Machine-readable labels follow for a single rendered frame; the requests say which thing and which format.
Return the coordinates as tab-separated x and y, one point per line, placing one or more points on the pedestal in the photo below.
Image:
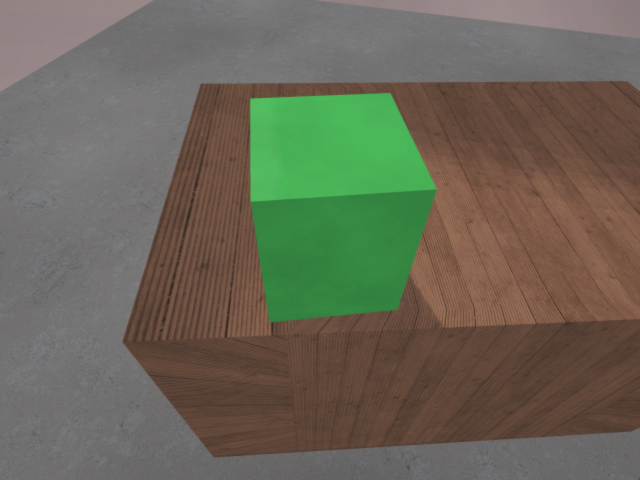
520	317

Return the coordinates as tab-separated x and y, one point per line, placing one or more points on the carton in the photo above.
340	197

